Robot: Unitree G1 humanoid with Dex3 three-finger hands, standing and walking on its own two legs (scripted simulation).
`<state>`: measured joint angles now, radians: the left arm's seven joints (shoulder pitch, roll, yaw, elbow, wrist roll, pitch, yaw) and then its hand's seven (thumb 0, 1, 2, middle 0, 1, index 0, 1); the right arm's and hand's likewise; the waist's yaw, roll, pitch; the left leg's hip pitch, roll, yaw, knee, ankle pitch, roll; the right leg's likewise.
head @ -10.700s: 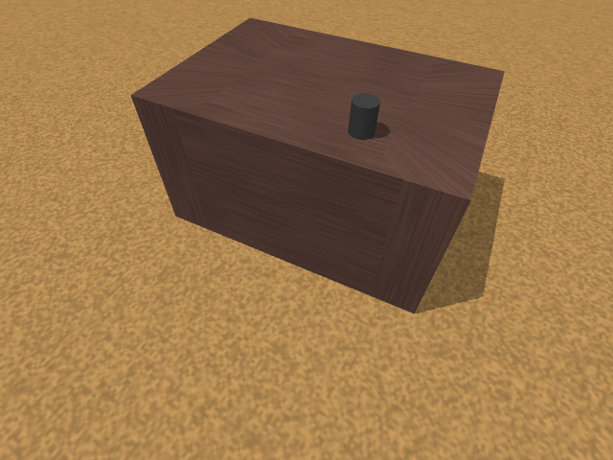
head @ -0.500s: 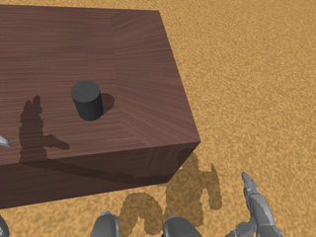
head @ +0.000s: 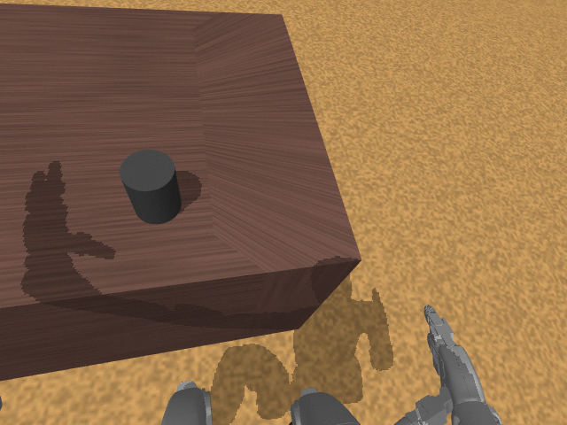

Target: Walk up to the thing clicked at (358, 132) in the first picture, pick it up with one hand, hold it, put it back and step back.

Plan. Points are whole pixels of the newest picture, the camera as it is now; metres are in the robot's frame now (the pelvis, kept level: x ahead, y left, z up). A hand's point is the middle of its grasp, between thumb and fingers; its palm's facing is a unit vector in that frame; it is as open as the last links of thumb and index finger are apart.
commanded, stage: go down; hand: left
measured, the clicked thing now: (153, 188) +0.49 +0.16 -0.05
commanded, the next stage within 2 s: approach in 1.14 s
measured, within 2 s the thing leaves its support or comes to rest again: neither
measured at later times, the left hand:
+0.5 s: hand out of the picture +0.44 +0.35 +0.09, palm faces +0.17 -0.99 +0.01, open 17.8 cm
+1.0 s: hand out of the picture +0.46 +0.35 +0.10, palm faces +0.17 -0.99 +0.01, open 17.8 cm
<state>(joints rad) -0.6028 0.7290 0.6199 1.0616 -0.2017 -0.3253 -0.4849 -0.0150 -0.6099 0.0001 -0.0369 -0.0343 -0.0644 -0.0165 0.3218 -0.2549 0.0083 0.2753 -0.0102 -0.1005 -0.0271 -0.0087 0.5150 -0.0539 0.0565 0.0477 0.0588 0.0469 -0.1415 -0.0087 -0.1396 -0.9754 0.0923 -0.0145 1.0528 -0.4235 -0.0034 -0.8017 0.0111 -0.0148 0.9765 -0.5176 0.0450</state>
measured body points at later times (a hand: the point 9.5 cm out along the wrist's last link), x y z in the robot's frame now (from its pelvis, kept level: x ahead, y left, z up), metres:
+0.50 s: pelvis -0.01 +0.00 +0.00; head +0.10 +0.06 +0.43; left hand +0.42 +0.40 +0.09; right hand +0.15 -0.26 -0.02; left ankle +0.04 +0.12 -0.67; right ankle -0.03 -0.16 -0.67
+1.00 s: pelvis +0.00 +0.01 +0.00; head +0.11 +0.06 +0.43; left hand +0.45 +0.41 +0.10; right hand +0.16 -0.25 -0.02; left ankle +0.04 +0.12 -0.67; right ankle -0.03 -0.16 -0.67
